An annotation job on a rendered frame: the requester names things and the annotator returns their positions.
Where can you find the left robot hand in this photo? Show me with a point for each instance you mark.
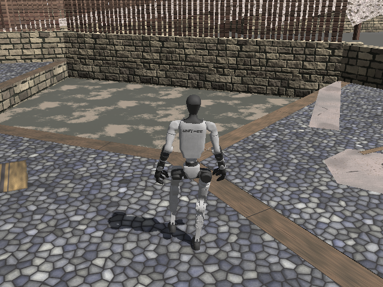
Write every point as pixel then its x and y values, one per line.
pixel 158 175

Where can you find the humanoid robot torso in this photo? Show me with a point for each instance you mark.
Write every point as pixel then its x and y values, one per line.
pixel 192 144

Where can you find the right robot hand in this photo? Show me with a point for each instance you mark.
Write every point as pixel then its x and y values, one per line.
pixel 217 172

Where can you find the humanoid robot head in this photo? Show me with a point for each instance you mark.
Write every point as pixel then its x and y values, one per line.
pixel 193 104

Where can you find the left robot forearm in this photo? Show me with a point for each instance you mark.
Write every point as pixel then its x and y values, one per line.
pixel 162 160

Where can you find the robot left upper arm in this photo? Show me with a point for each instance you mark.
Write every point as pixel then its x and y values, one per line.
pixel 174 125

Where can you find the robot right upper arm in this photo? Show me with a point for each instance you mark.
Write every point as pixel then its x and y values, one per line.
pixel 211 127

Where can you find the right robot forearm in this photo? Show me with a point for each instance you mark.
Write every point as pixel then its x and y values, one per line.
pixel 220 160

